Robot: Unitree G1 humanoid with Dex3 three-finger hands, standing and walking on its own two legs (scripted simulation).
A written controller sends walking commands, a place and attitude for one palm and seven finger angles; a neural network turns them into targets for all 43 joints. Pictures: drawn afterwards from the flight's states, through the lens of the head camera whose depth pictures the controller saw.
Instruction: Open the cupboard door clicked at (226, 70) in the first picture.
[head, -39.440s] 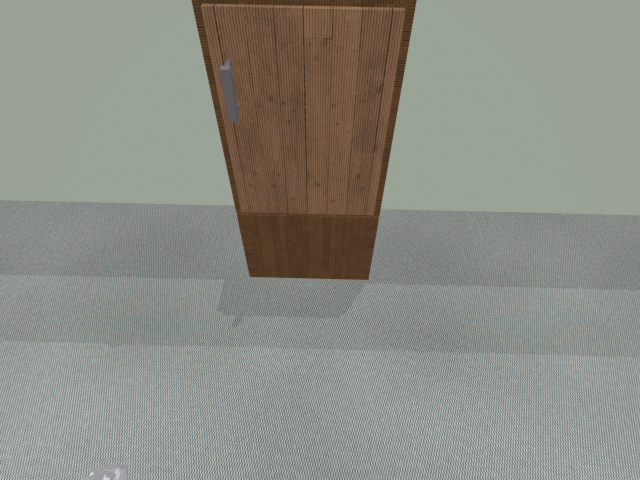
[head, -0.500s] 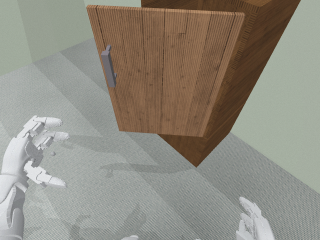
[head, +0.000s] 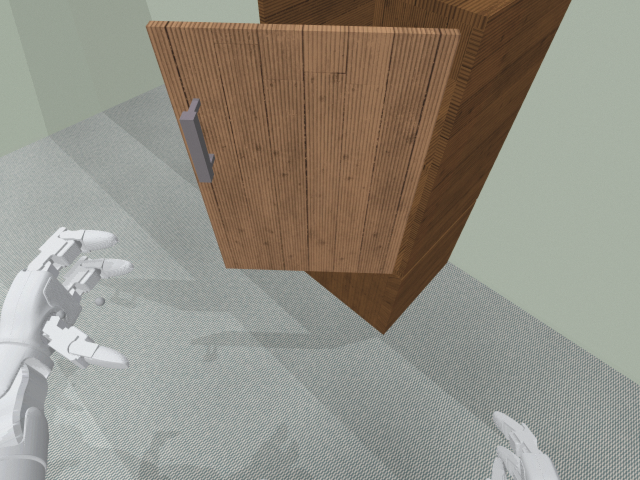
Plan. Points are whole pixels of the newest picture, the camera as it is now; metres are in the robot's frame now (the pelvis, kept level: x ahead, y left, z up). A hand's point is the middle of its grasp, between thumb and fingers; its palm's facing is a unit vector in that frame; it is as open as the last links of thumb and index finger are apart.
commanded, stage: raise the hand with hooked fingers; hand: left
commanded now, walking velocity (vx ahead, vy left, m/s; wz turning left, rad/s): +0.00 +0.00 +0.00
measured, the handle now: (201, 141) +0.60 +0.23 +0.06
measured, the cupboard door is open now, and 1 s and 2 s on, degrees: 41 41 41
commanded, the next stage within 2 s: move the hooked fingers beside the handle in 0.10 s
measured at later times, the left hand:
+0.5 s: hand (111, 267) +0.34 +0.28 +0.08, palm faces +0.02 -1.00 +0.00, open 14.0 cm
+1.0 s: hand (132, 216) +0.43 +0.28 +0.07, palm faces +0.00 -1.00 +0.01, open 14.0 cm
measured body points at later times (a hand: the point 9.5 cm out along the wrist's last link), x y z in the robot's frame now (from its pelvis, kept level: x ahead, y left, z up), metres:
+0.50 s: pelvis -0.01 +0.00 -0.01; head +0.05 +0.00 +0.44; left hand +0.33 +0.33 +0.08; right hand +0.13 -0.26 -0.09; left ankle -0.01 +0.12 -0.71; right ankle +0.01 -0.12 -0.71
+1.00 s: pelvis -0.01 +0.01 -0.01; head +0.09 +0.03 +0.43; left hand +0.42 +0.34 +0.08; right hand +0.05 -0.26 -0.12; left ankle -0.01 +0.12 -0.71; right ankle +0.01 -0.12 -0.71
